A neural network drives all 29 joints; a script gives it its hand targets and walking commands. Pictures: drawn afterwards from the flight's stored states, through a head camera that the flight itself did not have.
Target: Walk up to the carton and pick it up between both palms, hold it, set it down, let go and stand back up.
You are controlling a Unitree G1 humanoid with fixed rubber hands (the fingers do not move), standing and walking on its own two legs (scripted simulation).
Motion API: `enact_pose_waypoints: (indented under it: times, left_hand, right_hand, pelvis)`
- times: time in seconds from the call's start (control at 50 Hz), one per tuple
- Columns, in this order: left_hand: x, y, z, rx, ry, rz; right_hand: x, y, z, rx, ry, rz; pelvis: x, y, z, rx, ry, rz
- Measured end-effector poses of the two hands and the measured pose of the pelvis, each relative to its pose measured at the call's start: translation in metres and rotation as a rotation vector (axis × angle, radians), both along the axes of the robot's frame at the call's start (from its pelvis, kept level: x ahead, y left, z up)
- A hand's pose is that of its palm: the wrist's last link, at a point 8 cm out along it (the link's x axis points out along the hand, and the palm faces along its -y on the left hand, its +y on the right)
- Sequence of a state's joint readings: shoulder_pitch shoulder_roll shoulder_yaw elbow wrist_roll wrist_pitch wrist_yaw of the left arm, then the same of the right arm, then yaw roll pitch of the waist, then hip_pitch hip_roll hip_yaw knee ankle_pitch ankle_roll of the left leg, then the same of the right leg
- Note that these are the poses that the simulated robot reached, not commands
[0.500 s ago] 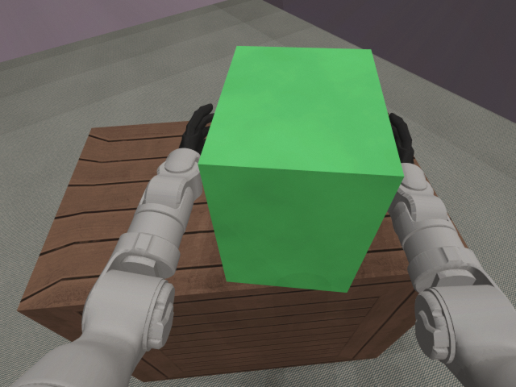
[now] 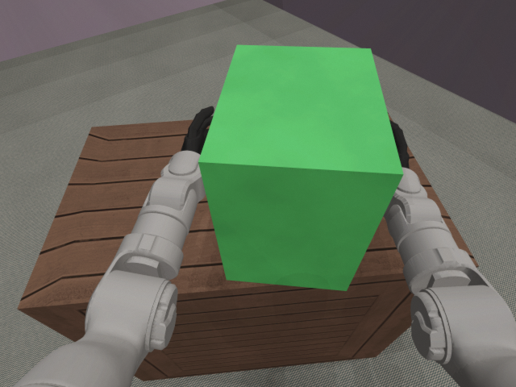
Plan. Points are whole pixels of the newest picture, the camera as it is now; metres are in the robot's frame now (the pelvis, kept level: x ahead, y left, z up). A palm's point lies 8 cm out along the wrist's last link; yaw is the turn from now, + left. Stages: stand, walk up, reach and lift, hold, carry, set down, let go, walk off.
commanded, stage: reach and lift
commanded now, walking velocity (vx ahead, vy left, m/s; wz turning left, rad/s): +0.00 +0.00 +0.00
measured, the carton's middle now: (293, 172) +0.44 -0.03 +0.09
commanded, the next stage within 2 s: none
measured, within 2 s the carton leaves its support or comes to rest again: leaves its support in 0.88 s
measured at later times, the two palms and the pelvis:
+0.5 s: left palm (196, 156) +0.43 +0.13 +0.13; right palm (392, 170) +0.41 -0.19 +0.11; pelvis +0.00 +0.00 +0.00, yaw +0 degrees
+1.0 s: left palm (191, 156) +0.42 +0.13 +0.15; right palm (394, 167) +0.40 -0.18 +0.13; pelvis +0.00 +0.00 +0.00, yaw +0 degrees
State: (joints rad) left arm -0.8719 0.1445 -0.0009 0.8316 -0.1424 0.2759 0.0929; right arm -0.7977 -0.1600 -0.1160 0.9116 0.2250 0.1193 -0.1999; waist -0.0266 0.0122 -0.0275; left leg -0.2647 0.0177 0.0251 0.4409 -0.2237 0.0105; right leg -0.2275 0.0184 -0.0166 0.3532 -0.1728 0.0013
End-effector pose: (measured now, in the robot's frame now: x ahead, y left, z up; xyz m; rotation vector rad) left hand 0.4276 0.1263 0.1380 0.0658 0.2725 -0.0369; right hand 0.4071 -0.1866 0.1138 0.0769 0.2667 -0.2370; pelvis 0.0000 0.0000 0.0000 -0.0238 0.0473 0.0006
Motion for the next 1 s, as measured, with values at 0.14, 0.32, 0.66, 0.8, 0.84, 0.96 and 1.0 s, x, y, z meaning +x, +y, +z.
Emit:
enact_pose_waypoints:
  times: [0.14, 0.32, 0.66, 0.8, 0.84, 0.96, 1.0]
  left_hand:
    - [0.0, -0.001, -0.001, -0.001, -0.006, 0.007]
    - [0.0, -0.001, -0.003, -0.005, -0.018, 0.008]
    - [0.0, -0.002, -0.004, -0.004, -0.04, 0.016]
    - [-0.002, 0.0, -0.003, 0.006, -0.053, 0.021]
    - [-0.004, 0.001, -0.002, 0.011, -0.057, 0.02]
    - [-0.01, 0.003, 0.004, 0.009, -0.076, 0.021]
    - [-0.012, 0.002, 0.008, 0.008, -0.091, 0.021]
  right_hand:
    - [0.0, 0.0, 0.0, -0.006, -0.006, -0.002]
    - [0.0, 0.001, 0.0, -0.011, -0.008, -0.007]
    - [-0.001, 0.002, 0.0, -0.008, -0.027, -0.02]
    - [-0.003, 0.005, 0.003, -0.012, -0.041, -0.019]
    - [-0.004, 0.006, 0.005, -0.015, -0.045, -0.018]
    - [-0.009, 0.007, 0.014, -0.015, -0.069, -0.016]
    - [-0.011, 0.007, 0.019, -0.015, -0.086, -0.017]
  pelvis:
    - [0.0, 0.0, 0.0, 0.0, 0.001, 0.0]
    - [0.0, 0.0, 0.0, 0.0, 0.001, 0.0]
    - [0.0, 0.0, 0.0, 0.0, 0.004, 0.0]
    - [0.0, 0.0, 0.0, 0.0, 0.004, 0.0]
    - [0.001, 0.0, 0.0, 0.0, 0.004, 0.0]
    - [-0.001, 0.0, 0.0, 0.0, 0.002, 0.0]
    - [-0.002, 0.0, 0.0, 0.0, 0.001, 0.0]
